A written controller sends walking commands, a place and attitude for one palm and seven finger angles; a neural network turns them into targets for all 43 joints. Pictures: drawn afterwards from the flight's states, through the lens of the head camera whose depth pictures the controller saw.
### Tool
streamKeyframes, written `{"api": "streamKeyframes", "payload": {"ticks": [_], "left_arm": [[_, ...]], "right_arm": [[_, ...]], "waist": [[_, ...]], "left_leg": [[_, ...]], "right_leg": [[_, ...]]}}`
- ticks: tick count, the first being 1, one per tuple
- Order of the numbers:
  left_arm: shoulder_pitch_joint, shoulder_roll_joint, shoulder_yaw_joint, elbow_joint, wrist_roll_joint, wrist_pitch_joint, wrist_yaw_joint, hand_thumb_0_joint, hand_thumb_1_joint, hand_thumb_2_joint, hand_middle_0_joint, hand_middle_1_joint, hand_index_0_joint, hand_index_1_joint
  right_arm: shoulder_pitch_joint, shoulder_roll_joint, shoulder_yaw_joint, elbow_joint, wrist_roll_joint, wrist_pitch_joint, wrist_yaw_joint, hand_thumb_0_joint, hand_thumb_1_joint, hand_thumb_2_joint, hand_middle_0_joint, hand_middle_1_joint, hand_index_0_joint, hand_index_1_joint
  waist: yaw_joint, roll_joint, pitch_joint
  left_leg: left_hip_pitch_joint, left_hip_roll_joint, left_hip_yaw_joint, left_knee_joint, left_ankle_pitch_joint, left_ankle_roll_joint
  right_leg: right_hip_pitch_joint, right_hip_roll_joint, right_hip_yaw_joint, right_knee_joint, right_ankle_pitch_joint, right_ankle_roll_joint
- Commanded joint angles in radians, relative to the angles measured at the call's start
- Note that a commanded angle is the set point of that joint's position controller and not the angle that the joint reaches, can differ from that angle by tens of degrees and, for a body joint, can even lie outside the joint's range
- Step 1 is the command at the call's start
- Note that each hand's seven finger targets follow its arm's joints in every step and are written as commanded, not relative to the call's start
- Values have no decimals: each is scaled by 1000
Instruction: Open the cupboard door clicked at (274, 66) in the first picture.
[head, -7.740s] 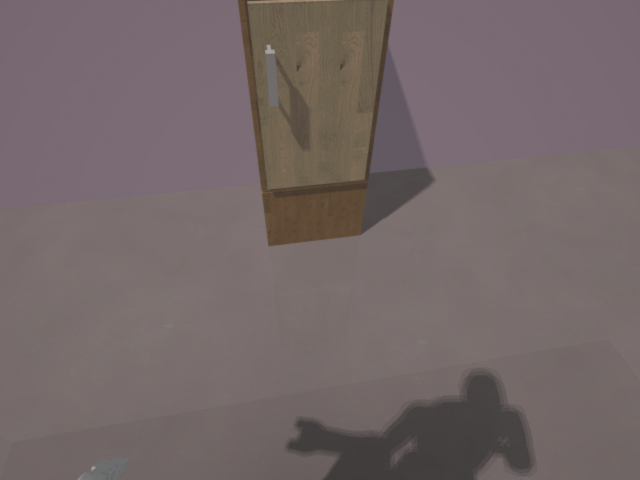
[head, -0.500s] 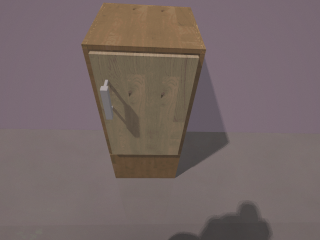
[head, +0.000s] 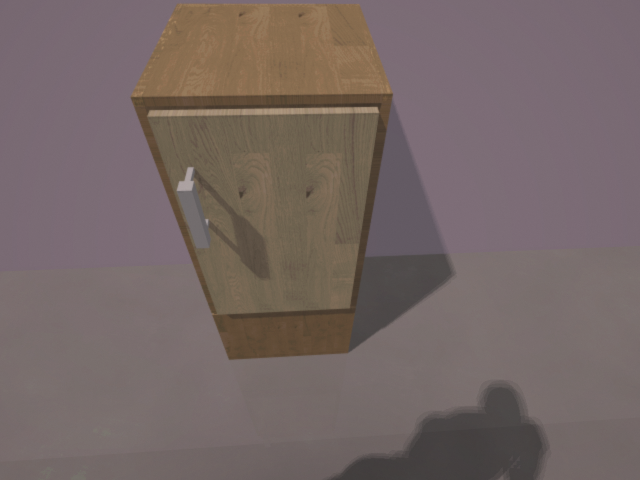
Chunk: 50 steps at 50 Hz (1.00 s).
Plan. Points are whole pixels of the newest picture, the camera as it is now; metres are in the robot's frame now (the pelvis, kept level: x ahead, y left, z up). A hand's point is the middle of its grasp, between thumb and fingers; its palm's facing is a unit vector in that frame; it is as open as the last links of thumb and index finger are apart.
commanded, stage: come to a stop and stand still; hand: left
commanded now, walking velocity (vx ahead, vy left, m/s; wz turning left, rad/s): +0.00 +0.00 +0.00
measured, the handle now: (197, 208) +0.55 +0.26 -0.02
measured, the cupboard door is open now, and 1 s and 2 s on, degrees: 0 0 0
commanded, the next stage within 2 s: look again from close up in 0.12 s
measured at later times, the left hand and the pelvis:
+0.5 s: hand out of the picture -0.01 +0.17 -0.18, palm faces +0.04 -0.97 -0.22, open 7.4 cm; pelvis -0.01 -0.01 -0.01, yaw +0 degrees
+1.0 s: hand out of the picture +0.00 +0.15 -0.18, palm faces +0.09 -0.98 -0.19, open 7.4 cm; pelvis +0.00 -0.02 -0.01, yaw +2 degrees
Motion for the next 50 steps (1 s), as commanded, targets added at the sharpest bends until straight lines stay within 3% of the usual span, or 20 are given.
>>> {"api": "streamKeyframes", "payload": {"ticks": [1,10,11,12,13,14,15,16,18,21,24,28,32,40,42,45,48,50], "left_arm": [[78,75,8,-18,0,-13,4,0,900,900,-200,-300,-200,-300],[84,76,9,-17,0,-17,4,0,900,900,-200,-300,-200,-300],[148,121,7,5,11,-42,46,0,900,900,-200,-300,-200,-300],[135,154,17,-38,6,-53,36,0,900,900,-200,-300,-200,-300],[94,153,14,-44,2,-48,24,0,900,900,-200,-300,-200,-300],[79,129,5,-50,5,-44,16,0,900,900,-200,-300,-200,-300],[77,109,4,-58,4,-42,10,0,900,900,-200,-300,-200,-300],[76,102,4,-60,5,-38,7,0,900,900,-200,-300,-200,-300],[72,99,3,-62,7,-30,3,0,900,900,-200,-300,-200,-300],[62,94,1,-64,3,-25,-2,0,900,900,-200,-300,-200,-300],[58,97,2,-66,4,-21,-5,0,900,900,-200,-300,-200,-300],[59,107,4,-70,4,-20,-7,0,900,900,-200,-300,-200,-300],[58,114,7,-72,2,-22,-9,0,900,900,-200,-300,-200,-300],[52,116,13,-75,1,-26,-10,0,900,900,-200,-300,-200,-300],[68,127,21,-76,5,-26,-13,0,900,900,-200,-300,-200,-300],[88,161,42,-90,11,-19,-17,0,900,900,-200,-300,-200,-300],[118,190,66,-106,15,-17,-15,0,900,900,-200,-300,-200,-300],[94,185,74,-125,18,-20,-14,0,900,900,-200,-300,-200,-300]], "right_arm": [[75,-104,-22,-19,-4,-8,-12,0,-900,-900,200,300,200,300],[78,-98,-22,-14,-3,-9,-13,0,-900,-900,200,300,200,300],[-26,-146,-26,-95,4,-21,1,0,-900,-900,200,300,200,300],[50,-100,-26,-118,-1,-13,5,0,-900,-900,200,300,200,300],[25,-90,-23,-115,-7,-6,8,0,-900,-900,200,300,200,300],[49,-93,-17,-115,-9,-11,11,0,-900,-900,200,300,200,300],[70,-105,-14,-116,-12,-15,9,0,-900,-900,200,300,200,300],[66,-109,-13,-120,-12,-19,8,0,-900,-900,200,300,200,300],[68,-122,-13,-126,-12,-18,4,0,-900,-900,200,300,200,300],[60,-135,-11,-131,-10,-13,2,0,-900,-900,200,300,200,300],[56,-138,-9,-127,-11,-10,3,0,-900,-900,200,300,200,300],[58,-135,-6,-115,-11,-11,2,0,-900,-900,200,300,200,300],[56,-135,-4,-106,-12,-9,4,0,-900,-900,200,300,200,300],[67,-121,-3,-83,-12,-8,4,0,-900,-900,200,300,200,300],[78,-124,-4,-79,-15,-4,7,0,-900,-900,200,300,200,300],[82,-110,-8,-92,-20,6,17,0,-900,-900,200,300,200,300],[81,-98,-15,-108,-20,9,22,0,-900,-900,200,300,200,300],[103,-91,-13,-111,-19,0,26,0,-900,-900,200,300,200,300]], "waist": [[1,-9,19],[-1,2,13],[25,-33,30],[-22,8,-70],[-11,54,-4],[-16,68,-35],[-19,75,-36],[-13,91,-38],[-12,56,-11],[-14,-6,28],[-11,9,72],[-8,19,69],[-6,-24,52],[-7,-17,21],[1,-28,5],[12,-100,57],[17,-180,70],[-2,-141,72]], "left_leg": [[-80,96,-58,-68,262,13],[-73,97,-50,-62,259,11],[-158,102,-11,149,361,-17],[-151,51,-39,81,63,-8],[-161,49,-25,32,17,3],[-152,62,-45,21,84,8],[-151,81,-59,24,150,16],[-141,89,-64,22,208,22],[-148,102,-67,19,230,28],[-153,93,-69,0,175,30],[-172,88,-70,-21,137,30],[-167,85,-65,-41,116,29],[-158,75,-54,-31,91,26],[-138,74,-43,-19,103,20],[-156,52,-27,17,0,23],[-245,4,7,120,-126,27],[-289,-4,35,257,-149,31],[-233,9,27,198,-127,36]], "right_leg": [[40,-58,38,-34,214,-39],[41,-57,44,-38,229,-44],[33,-110,98,33,635,-53],[85,-141,117,50,530,-81],[34,-111,91,51,390,-83],[23,-76,70,55,200,-81],[16,-54,52,62,137,-77],[16,-45,43,71,126,-75],[4,-36,27,73,86,-70],[-19,-38,38,59,89,-67],[-35,-35,46,49,67,-65],[-26,-37,50,39,67,-66],[-21,-48,63,23,66,-68],[-13,-51,73,16,88,-73],[0,-62,86,12,-53,-84],[-31,-108,158,-63,-331,-117],[-51,-198,250,-153,-446,-166],[-105,-211,212,-105,-386,-172]]}}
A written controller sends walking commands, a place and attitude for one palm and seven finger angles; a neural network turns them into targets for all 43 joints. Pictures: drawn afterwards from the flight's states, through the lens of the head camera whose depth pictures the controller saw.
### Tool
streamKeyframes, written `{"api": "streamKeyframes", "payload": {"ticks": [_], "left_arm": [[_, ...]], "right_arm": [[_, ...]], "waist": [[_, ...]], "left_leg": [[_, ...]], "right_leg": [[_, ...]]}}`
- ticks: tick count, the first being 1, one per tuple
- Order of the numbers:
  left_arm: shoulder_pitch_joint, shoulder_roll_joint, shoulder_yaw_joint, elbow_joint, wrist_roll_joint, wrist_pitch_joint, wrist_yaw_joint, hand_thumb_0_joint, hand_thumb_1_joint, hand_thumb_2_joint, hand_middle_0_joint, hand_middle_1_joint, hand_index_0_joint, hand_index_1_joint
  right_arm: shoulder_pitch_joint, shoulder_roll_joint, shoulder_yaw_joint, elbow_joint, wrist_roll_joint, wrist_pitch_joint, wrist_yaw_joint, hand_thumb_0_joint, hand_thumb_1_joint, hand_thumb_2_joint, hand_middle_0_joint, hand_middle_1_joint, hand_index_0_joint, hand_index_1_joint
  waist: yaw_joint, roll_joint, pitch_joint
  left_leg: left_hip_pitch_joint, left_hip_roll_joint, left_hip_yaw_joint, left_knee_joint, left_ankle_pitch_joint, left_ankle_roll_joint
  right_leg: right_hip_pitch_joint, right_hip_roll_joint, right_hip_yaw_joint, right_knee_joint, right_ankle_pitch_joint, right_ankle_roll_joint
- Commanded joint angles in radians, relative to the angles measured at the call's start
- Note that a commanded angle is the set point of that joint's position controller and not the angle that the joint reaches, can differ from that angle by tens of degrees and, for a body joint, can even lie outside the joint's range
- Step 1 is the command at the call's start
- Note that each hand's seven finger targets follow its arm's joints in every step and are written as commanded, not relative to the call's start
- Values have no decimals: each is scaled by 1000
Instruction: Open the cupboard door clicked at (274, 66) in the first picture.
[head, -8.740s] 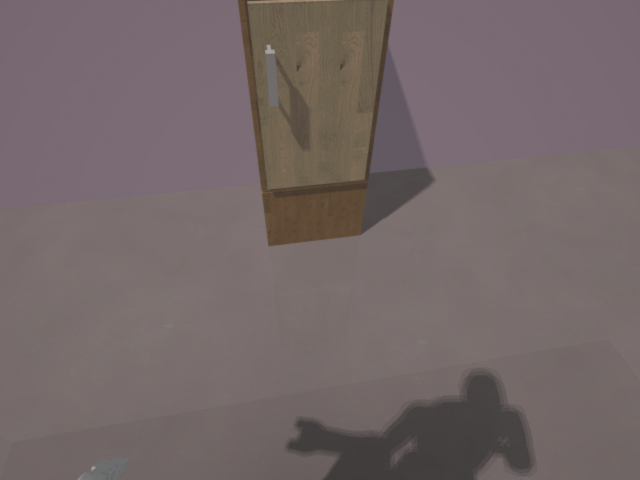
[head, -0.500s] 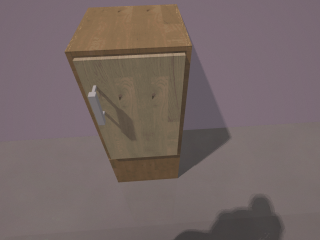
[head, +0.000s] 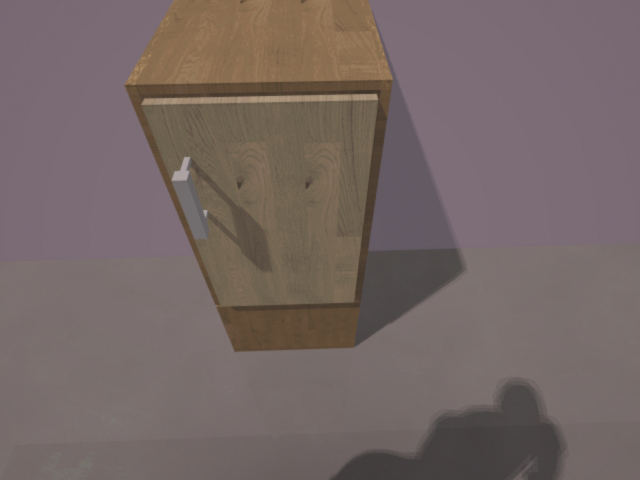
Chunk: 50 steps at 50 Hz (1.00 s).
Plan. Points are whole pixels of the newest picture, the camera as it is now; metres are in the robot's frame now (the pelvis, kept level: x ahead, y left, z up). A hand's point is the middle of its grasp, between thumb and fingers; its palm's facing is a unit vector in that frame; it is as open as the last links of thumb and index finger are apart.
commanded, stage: come to a stop and stand still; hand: left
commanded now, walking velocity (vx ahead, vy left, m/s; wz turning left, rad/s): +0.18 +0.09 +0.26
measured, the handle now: (194, 199) +0.55 +0.26 -0.01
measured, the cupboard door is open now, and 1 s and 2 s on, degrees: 0 0 0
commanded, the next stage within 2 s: look again from close up in 0.94 s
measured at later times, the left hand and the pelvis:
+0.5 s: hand out of the picture +0.08 +0.20 -0.16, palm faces +0.08 -0.97 -0.24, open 7.3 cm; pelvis +0.03 +0.01 +0.00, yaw +2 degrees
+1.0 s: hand out of the picture +0.03 +0.22 -0.15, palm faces +0.00 -0.96 -0.29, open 7.4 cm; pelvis +0.03 +0.02 +0.01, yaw -1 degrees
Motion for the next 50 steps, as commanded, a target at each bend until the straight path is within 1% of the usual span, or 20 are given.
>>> {"api": "streamKeyframes", "payload": {"ticks": [1,2,4,6,9,11,12,13,15,16,19,25,26,28,29,30,31,35,37,50], "left_arm": [[37,178,50,-60,4,-13,9,0,900,900,-200,-300,-200,-300],[9,141,41,-71,1,-9,6,0,900,900,-200,-300,-200,-300],[-57,52,17,-113,1,-10,7,0,900,900,-200,-300,-200,-300],[-68,65,17,-113,-8,-19,11,0,900,900,-200,-300,-200,-300],[-36,38,15,-83,-20,-23,6,0,900,900,-200,-300,-200,-300],[55,69,19,-51,-21,-25,10,0,900,900,-200,-300,-200,-300],[112,109,27,-34,-17,-29,18,0,900,900,-200,-300,-200,-300],[140,151,32,-26,-13,-33,27,0,900,900,-200,-300,-200,-300],[162,188,31,-12,-9,-29,32,0,900,900,-200,-300,-200,-300],[139,171,28,-20,-1,-25,37,0,900,900,-200,-300,-200,-300],[40,147,25,-64,7,-14,44,0,900,900,-200,-300,-200,-300],[-51,179,42,-121,-1,12,35,0,900,900,-200,-300,-200,-300],[-49,154,36,-126,-6,18,32,0,900,900,-200,-300,-200,-300],[-23,79,21,-151,-12,32,27,0,900,900,-200,-300,-200,-300],[48,128,-2,-79,-16,1,58,0,900,900,-200,-300,-200,-300],[33,154,3,-138,-5,12,50,0,900,900,-200,-300,-200,-300],[24,166,6,-131,3,13,39,0,900,900,-200,-300,-200,-300],[6,164,-11,-123,6,7,20,0,900,900,-200,-300,-200,-300],[6,146,-17,-122,3,7,18,0,900,900,-200,-300,-200,-300],[17,147,-28,-56,-9,-19,13,0,900,900,-200,-300,-200,-300]], "right_arm": [[93,-37,-13,-44,-2,-27,0,0,-900,-900,200,300,200,300],[139,-48,-13,-26,-4,-34,-2,0,-900,-900,200,300,200,300],[230,-138,-31,0,-13,-46,-21,0,-900,-900,200,300,200,300],[186,-108,-18,-8,-14,-51,-39,0,-900,-900,200,300,200,300],[70,-122,-22,-45,-6,-45,-47,0,-900,-900,200,300,200,300],[52,-130,-31,-58,13,-40,-49,0,-900,-900,200,300,200,300],[54,-120,-35,-64,19,-40,-48,0,-900,-900,200,300,200,300],[60,-94,-39,-72,23,-38,-47,0,-900,-900,200,300,200,300],[44,-38,-46,-77,29,-20,-45,0,-900,-900,200,300,200,300],[-1,-28,-46,-82,26,-5,-46,0,-900,-900,200,300,200,300],[-44,-11,-47,-91,24,9,-32,0,-900,-900,200,300,200,300],[32,-4,-44,-70,12,10,-17,0,-900,-900,200,300,200,300],[42,-30,-47,-67,9,2,-18,0,-900,-900,200,300,200,300],[-6,-136,-58,-117,-6,-12,-23,0,-900,-900,200,300,200,300],[-120,-200,-78,-158,8,0,-15,0,-900,-900,200,300,200,300],[-171,-146,-57,-227,-3,2,-6,0,-900,-900,200,300,200,300],[-192,-119,-50,-245,-3,0,-6,0,-900,-900,200,300,200,300],[-98,-135,-39,-258,1,-5,-2,0,-900,-900,200,300,200,300],[-73,-145,-39,-255,0,-6,-3,0,-900,-900,200,300,200,300],[-14,-116,-7,-144,3,-35,-9,0,-900,-900,200,300,200,300]], "waist": [[-17,-129,59],[-36,-31,62],[-65,346,91],[-45,233,66],[-2,124,21],[33,81,-55],[47,19,-106],[45,-80,-147],[45,-226,-143],[53,-300,-113],[28,-239,-61],[-38,-163,-69],[-38,-88,-50],[-9,236,-10],[0,151,-99],[38,253,-50],[29,273,24],[-4,60,44],[-7,-39,54],[-10,-64,-35]], "left_leg": [[-30,-26,50,-89,16,21],[34,7,-8,-173,101,30],[123,237,-326,-299,531,144],[172,255,-279,-221,949,207],[151,165,-111,-147,1106,116],[133,117,-65,-85,1035,59],[63,90,-47,-33,875,35],[-44,35,-22,27,605,8],[-157,-58,14,207,-155,-25],[-185,-44,-18,305,-240,-26],[-204,-41,-9,317,-184,-32],[71,-49,63,-95,183,-40],[126,-14,36,-166,244,-29],[-26,266,-279,-326,438,116],[-45,161,-11,-99,574,57],[-157,108,-75,-138,203,51],[-184,74,-79,-167,45,36],[-191,76,-113,-252,-123,42],[-184,73,-119,-275,-148,44],[-14,48,-37,-248,191,27]], "right_leg": [[-67,-193,190,-208,-230,-111],[-118,-115,92,-87,-164,-79],[-301,44,-63,267,-230,-11],[-314,-14,33,342,-285,-29],[-129,-8,-6,74,-75,-13],[45,5,-18,-87,207,-9],[165,-52,55,-78,456,-27],[273,-163,180,-26,820,-88],[310,-347,254,-63,1234,-227],[266,-340,266,-86,1232,-249],[183,-271,184,-117,1021,-220],[-55,-183,139,-113,369,-121],[-108,-139,125,-72,224,-86],[-114,0,17,106,-172,-2],[-7,-42,80,148,-19,-35],[-43,-27,74,13,-117,-36],[-80,-40,100,-21,-95,-48],[-73,-19,96,-72,-102,-43],[-82,-19,109,-96,-122,-39],[-9,-73,154,-172,82,-35]]}}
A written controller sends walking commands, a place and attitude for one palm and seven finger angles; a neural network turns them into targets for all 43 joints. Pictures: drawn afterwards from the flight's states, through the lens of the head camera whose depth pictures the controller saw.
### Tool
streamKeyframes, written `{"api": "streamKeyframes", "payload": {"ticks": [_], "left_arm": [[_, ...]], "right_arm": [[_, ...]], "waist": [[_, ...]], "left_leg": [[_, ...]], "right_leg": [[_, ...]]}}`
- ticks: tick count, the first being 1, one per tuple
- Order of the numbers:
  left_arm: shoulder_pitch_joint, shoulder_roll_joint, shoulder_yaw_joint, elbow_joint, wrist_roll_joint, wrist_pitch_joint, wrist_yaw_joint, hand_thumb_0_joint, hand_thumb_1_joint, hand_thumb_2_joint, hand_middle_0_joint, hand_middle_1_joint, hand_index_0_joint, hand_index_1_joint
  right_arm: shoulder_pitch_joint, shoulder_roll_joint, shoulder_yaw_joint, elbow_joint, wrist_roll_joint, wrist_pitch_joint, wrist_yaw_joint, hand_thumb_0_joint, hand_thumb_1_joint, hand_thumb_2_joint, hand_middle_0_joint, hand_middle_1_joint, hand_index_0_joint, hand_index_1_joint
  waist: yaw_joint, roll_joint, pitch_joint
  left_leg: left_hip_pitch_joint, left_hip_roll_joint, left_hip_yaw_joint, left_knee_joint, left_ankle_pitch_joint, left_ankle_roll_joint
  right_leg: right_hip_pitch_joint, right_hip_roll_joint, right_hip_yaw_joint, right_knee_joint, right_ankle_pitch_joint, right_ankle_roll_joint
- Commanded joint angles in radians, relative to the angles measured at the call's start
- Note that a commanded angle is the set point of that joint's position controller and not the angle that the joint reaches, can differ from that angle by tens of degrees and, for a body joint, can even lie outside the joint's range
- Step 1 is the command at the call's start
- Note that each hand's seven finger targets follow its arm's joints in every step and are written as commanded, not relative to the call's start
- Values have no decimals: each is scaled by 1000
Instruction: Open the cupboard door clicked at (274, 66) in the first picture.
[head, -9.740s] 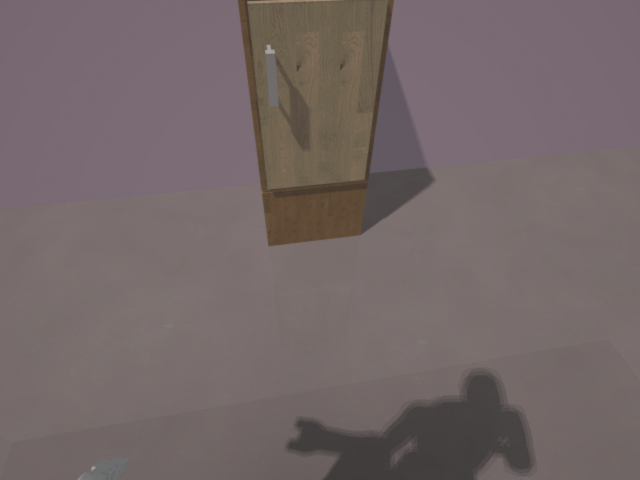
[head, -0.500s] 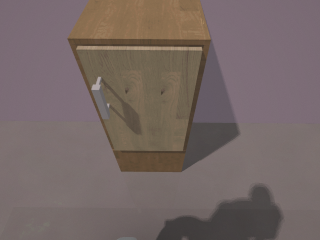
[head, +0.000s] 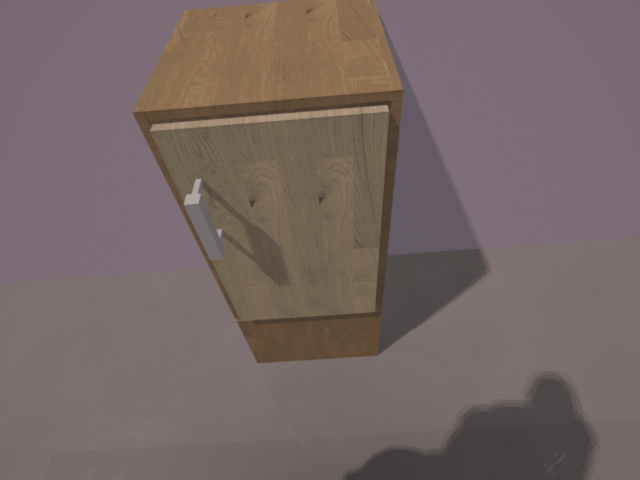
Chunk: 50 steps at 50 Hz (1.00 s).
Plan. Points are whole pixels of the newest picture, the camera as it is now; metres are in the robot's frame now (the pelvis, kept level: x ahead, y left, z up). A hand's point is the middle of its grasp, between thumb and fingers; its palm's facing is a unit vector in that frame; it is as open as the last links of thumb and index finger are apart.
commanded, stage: look again from close up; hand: left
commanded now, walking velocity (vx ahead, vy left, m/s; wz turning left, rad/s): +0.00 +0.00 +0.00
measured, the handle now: (207, 220) +0.52 +0.25 -0.01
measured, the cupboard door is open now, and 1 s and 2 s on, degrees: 0 0 0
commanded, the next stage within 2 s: shuffle to correct the standing spot in 0.50 s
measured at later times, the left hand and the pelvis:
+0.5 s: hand out of the picture +0.07 +0.14 -0.16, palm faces +0.03 -0.97 -0.25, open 7.3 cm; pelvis +0.04 -0.04 +0.00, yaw +1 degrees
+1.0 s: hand out of the picture +0.01 +0.17 -0.17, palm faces +0.13 -0.96 -0.26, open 7.4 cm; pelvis +0.01 -0.03 +0.00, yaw +4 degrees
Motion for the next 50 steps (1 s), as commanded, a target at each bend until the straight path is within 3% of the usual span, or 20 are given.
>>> {"api": "streamKeyframes", "payload": {"ticks": [1,12,21,30,34,36,37,39,40,41,43,45,47,49,50], "left_arm": [[3,107,11,-29,-5,-31,4,0,900,900,-200,-300,-200,-300],[-7,94,17,22,-8,-36,10,0,900,900,-200,-300,-200,-300],[-14,93,22,34,-7,-42,14,0,900,900,-200,-300,-200,-300],[0,95,26,40,-8,-45,17,0,900,900,-200,-300,-200,-300],[6,131,51,12,-6,-33,29,0,900,900,-200,-300,-200,-300],[29,155,67,6,-3,-25,34,0,900,900,-200,-300,-200,-300],[43,165,75,4,0,-21,35,0,900,900,-200,-300,-200,-300],[75,176,88,0,11,-11,39,0,900,900,-200,-300,-200,-300],[82,173,91,-8,14,-7,41,0,900,900,-200,-300,-200,-300],[65,167,93,-20,15,-6,41,0,900,900,-200,-300,-200,-300],[-1,170,98,-55,19,-3,39,0,900,900,-200,-300,-200,-300],[-38,175,93,-86,22,-4,34,0,900,900,-200,-300,-200,-300],[-54,177,91,-96,21,-2,29,0,900,900,-200,-300,-200,-300],[-60,158,85,-90,14,-1,27,0,900,900,-200,-300,-200,-300],[-45,135,78,-80,9,2,25,0,900,900,-200,-300,-200,-300]], "right_arm": [[52,-63,-6,-14,-1,-28,-10,0,-900,-900,200,300,200,300],[73,-31,4,81,-2,-30,-21,0,-900,-900,200,300,200,300],[77,-15,0,113,-2,-23,-26,0,-900,-900,200,300,200,300],[68,-12,-4,123,1,-19,-32,0,-900,-900,200,300,200,300],[50,-25,-15,96,7,-4,-36,0,-900,-900,200,300,200,300],[33,-29,-26,74,6,10,-37,0,-900,-900,200,300,200,300],[14,-28,-32,56,5,18,-37,0,-900,-900,200,300,200,300],[-43,-29,-45,21,4,31,-36,0,-900,-900,200,300,200,300],[-76,-38,-51,7,4,37,-34,0,-900,-900,200,300,200,300],[-89,-34,-56,-3,5,42,-30,0,-900,-900,200,300,200,300],[-81,-26,-63,-13,10,48,-18,0,-900,-900,200,300,200,300],[-65,-3,-59,-19,12,45,-6,0,-900,-900,200,300,200,300],[-40,10,-54,-20,13,35,-1,0,-900,-900,200,300,200,300],[17,22,-43,6,5,16,-2,0,-900,-900,200,300,200,300],[57,13,-38,26,2,3,-2,0,-900,-900,200,300,200,300]], "waist": [[-18,-92,-28],[-10,-54,-23],[-14,-98,-17],[-13,-78,-28],[0,-62,-51],[11,-103,-60],[24,-146,-49],[55,-206,-17],[68,-202,-1],[61,-202,11],[30,-179,14],[5,-209,-23],[-6,-232,-53],[-28,-201,-81],[-39,-150,-89]], "left_leg": [[22,103,-120,-101,56,21],[40,110,-97,-94,142,3],[56,107,-80,-73,156,-13],[80,109,-65,-65,167,-24],[43,104,-56,-8,254,-36],[-7,83,-34,74,184,-43],[-66,65,-27,142,35,-48],[-197,38,-51,343,-284,-51],[-233,40,-91,467,-329,-48],[-252,39,-122,546,-329,-48],[-226,41,-133,552,-305,-52],[-147,35,-112,460,-229,-50],[-80,18,-70,329,-146,-42],[74,-2,-32,113,-3,-38],[161,17,-43,0,54,-38]], "right_leg": [[29,-71,103,-120,48,-31],[93,-74,91,-111,194,-45],[121,-81,95,-128,311,-53],[152,-83,98,-146,404,-49],[196,-128,107,-70,604,-58],[215,-183,141,-65,671,-86],[233,-227,175,-79,724,-118],[249,-339,263,-112,830,-230],[223,-366,275,-128,820,-268],[190,-360,262,-136,792,-277],[130,-337,196,-134,716,-253],[68,-280,136,-141,553,-208],[43,-233,112,-149,329,-172],[-4,-169,77,-124,104,-116],[-42,-136,63,-79,-41,-88]]}}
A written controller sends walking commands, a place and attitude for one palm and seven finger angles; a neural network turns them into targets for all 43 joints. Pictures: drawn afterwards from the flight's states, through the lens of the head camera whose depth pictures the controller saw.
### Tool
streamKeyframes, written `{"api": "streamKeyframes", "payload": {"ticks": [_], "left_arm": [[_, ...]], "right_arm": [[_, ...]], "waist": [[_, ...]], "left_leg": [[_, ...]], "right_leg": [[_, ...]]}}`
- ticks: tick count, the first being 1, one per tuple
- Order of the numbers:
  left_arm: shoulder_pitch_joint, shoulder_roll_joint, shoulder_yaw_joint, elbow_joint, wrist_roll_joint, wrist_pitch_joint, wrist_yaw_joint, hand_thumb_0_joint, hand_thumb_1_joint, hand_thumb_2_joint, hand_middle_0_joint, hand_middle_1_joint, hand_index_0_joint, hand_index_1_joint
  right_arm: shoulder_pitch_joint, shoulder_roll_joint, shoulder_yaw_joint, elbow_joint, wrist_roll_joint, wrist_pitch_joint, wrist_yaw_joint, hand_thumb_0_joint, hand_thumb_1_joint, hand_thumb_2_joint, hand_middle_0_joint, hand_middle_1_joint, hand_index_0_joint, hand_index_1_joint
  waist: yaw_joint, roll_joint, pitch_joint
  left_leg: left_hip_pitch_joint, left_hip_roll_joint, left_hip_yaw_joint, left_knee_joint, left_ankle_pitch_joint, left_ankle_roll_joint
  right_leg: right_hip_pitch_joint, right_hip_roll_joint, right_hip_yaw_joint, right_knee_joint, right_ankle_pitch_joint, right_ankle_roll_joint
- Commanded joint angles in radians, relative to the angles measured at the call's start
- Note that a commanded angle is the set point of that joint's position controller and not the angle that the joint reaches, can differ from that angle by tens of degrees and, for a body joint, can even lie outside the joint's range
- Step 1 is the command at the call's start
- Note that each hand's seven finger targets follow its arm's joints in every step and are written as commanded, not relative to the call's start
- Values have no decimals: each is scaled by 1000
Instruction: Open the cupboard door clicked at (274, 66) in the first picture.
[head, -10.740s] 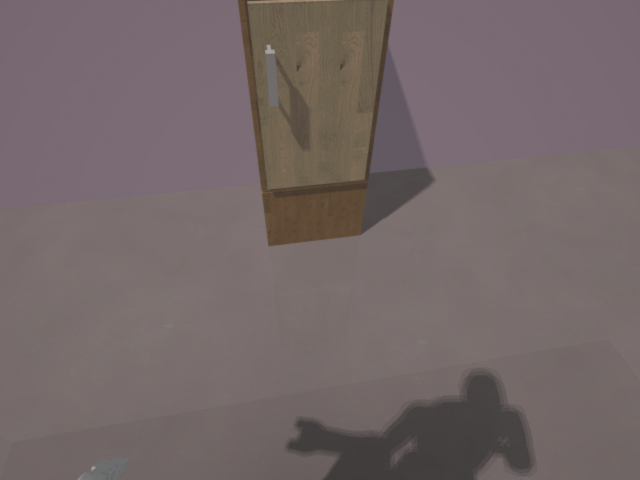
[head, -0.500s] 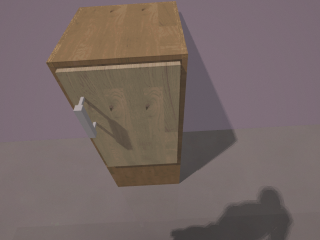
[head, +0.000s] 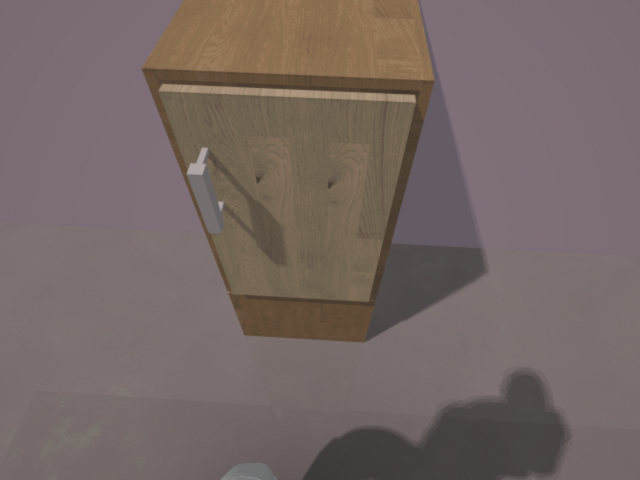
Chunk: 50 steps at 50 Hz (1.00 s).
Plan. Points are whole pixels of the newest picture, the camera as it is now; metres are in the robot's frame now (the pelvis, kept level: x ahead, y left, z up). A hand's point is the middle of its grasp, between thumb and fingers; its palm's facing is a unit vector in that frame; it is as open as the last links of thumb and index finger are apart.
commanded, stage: come to a stop and stand still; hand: left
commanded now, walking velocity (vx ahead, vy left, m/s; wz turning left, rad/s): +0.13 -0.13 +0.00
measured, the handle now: (210, 191) +0.53 +0.24 -0.01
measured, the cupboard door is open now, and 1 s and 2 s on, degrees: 0 0 0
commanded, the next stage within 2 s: look again from close up in 0.78 s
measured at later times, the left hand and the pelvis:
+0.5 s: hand out of the picture +0.01 +0.15 -0.17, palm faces +0.02 -0.97 -0.24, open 7.3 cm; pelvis -0.01 -0.03 -0.01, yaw +1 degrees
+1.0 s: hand out of the picture -0.04 +0.11 -0.17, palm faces +0.06 -0.98 -0.18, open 7.4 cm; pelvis -0.01 -0.05 +0.00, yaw +1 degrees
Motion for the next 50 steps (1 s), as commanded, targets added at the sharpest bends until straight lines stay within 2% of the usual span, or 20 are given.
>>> {"api": "streamKeyframes", "payload": {"ticks": [1,2,3,4,6,9,15,16,17,18,19,20,21,22,26,29,31,33,38,50], "left_arm": [[36,81,4,-47,-14,-12,-1,0,900,900,-200,-300,-200,-300],[69,27,-8,-50,-19,-10,-8,0,900,900,-200,-300,-200,-300],[56,34,-12,-61,-9,-12,-11,0,900,900,-200,-300,-200,-300],[36,33,-10,-74,-9,-13,-17,0,900,900,-200,-300,-200,-300],[19,45,1,-37,-4,-6,-25,0,900,900,-200,-300,-200,-300],[57,29,-3,-24,-6,-3,-39,0,900,900,-200,-300,-200,-300],[49,-1,-19,-29,-17,-23,-35,0,900,900,-200,-300,-200,-300],[85,3,-17,-12,-17,-32,-34,0,900,900,-200,-300,-200,-300],[233,74,-13,54,-13,-49,11,0,900,900,-200,-300,-200,-300],[198,159,-4,24,-3,-68,10,0,900,900,-200,-300,-200,-300],[167,120,-13,3,-11,-74,5,0,900,900,-200,-300,-200,-300],[144,123,-21,-12,-2,-72,1,0,900,900,-200,-300,-200,-300],[158,97,-17,1,-9,-77,11,0,900,900,-200,-300,-200,-300],[139,81,-19,0,-14,-75,19,0,900,900,-200,-300,-200,-300],[65,74,-28,-32,-14,-50,14,0,900,900,-200,-300,-200,-300],[72,46,-33,-17,-19,-40,11,0,900,900,-200,-300,-200,-300],[117,15,-36,-10,-20,-43,10,0,900,900,-200,-300,-200,-300],[130,29,-38,0,-14,-42,8,0,900,900,-200,-300,-200,-300],[144,33,-44,23,-18,-56,1,0,900,900,-200,-300,-200,-300],[189,13,-50,53,-25,-63,4,0,900,900,-200,-300,-200,-300]], "right_arm": [[225,-65,3,27,-16,-43,-5,0,-900,-900,200,300,200,300],[222,-128,-9,16,-28,-49,-10,0,-900,-900,200,300,200,300],[210,-152,-8,-4,-30,-40,-14,0,-900,-900,200,300,200,300],[188,-165,-6,-14,-40,-33,-15,0,-900,-900,200,300,200,300],[169,-123,3,5,-41,-45,-34,0,-900,-900,200,300,200,300],[128,-111,6,-19,-36,-53,-34,0,-900,-900,200,300,200,300],[169,-132,-5,1,-35,-43,-28,0,-900,-900,200,300,200,300],[176,-127,-5,8,-31,-40,-27,0,-900,-900,200,300,200,300],[11,-167,-20,-29,2,-53,-19,0,-900,-900,200,300,200,300],[92,-74,7,-74,-7,-56,-3,0,-900,-900,200,300,200,300],[151,-32,13,-74,-20,-53,-5,0,-900,-900,200,300,200,300],[160,-9,11,-68,-12,-51,-6,0,-900,-900,200,300,200,300],[131,-25,10,-41,-11,-43,-7,0,-900,-900,200,300,200,300],[132,-32,10,-41,-8,-38,-9,0,-900,-900,200,300,200,300],[133,5,20,-22,-10,-22,-9,0,-900,-900,200,300,200,300],[224,-19,21,21,-14,-32,-12,0,-900,-900,200,300,200,300],[212,-55,23,17,-20,-38,-19,0,-900,-900,200,300,200,300],[171,-38,28,18,-18,-41,-16,0,-900,-900,200,300,200,300],[211,-30,37,38,-13,-44,-21,0,-900,-900,200,300,200,300],[266,-8,55,107,-11,-49,-23,0,-900,-900,200,300,200,300]], "waist": [[-67,108,-168],[-56,339,-138],[-63,311,-81],[-61,224,-38],[-45,257,-17],[-24,171,-29],[-40,192,-64],[-25,149,-93],[75,-38,-73],[-1,-199,-112],[-37,-159,-206],[-38,-81,-254],[-28,-186,-279],[-37,-221,-261],[-59,-28,-67],[-85,71,-7],[-53,120,19],[-35,180,33],[-52,29,-15],[-45,36,-10]], "left_leg": [[316,75,-52,-367,148,16],[269,255,-315,-470,127,94],[198,352,-432,-518,159,183],[104,375,-411,-526,99,227],[114,316,-361,-520,229,202],[65,257,-228,-518,222,186],[91,226,-184,-437,200,167],[76,191,-156,-375,187,136],[36,136,-27,-131,174,45],[-62,4,20,14,43,1],[-93,23,-6,42,-75,20],[-64,5,24,-7,-94,12],[-53,8,5,29,-69,14],[-62,15,-6,67,-53,21],[89,7,25,-89,6,24],[211,59,-53,-286,123,52],[83,144,-138,-362,93,102],[36,116,-134,-405,35,91],[104,81,-76,-374,87,70],[87,72,-63,-373,140,60]], "right_leg": [[-103,-75,105,5,-105,-10],[-194,16,37,129,-260,36],[-217,36,59,250,-315,33],[-211,19,79,330,-286,23],[-241,7,131,445,-197,29],[-186,12,105,450,-115,39],[-25,29,56,52,-123,52],[60,39,45,-82,-30,58],[63,-49,193,-242,214,71],[191,-182,324,-233,630,39],[269,-217,288,-129,939,-13],[290,-214,248,-111,905,-60],[312,-171,243,-103,938,-59],[293,-177,240,-109,890,-73],[-14,-153,248,-238,298,-92],[-162,-71,215,-235,-82,-31],[-63,-20,181,-214,-1,-2],[-14,-24,186,-210,-4,-10],[-3,-51,229,-284,-35,-13],[27,-60,228,-291,10,-16]]}}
